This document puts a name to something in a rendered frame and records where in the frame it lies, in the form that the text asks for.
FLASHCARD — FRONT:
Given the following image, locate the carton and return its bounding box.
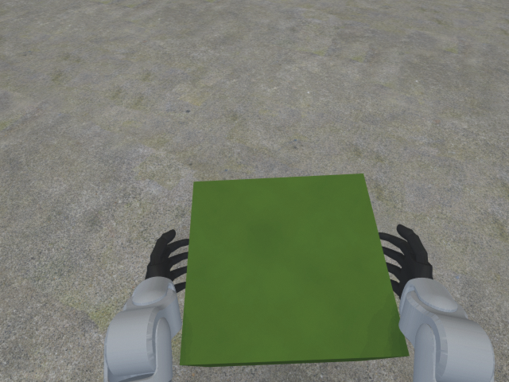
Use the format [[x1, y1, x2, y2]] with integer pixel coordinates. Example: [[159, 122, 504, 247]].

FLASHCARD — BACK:
[[180, 173, 409, 367]]

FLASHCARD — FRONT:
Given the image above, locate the robot right hand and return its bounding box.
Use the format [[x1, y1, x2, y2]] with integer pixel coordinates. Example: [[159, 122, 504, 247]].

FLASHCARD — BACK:
[[379, 224, 433, 299]]

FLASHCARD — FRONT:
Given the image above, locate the right robot forearm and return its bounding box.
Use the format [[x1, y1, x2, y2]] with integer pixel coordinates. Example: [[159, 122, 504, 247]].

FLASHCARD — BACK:
[[398, 278, 495, 382]]

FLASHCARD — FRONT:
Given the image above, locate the robot left hand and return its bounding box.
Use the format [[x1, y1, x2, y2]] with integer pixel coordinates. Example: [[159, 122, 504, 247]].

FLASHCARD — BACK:
[[145, 229, 189, 293]]

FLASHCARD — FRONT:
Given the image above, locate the left robot forearm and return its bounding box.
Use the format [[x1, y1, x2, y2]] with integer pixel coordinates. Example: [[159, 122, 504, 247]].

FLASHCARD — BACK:
[[103, 276, 182, 382]]

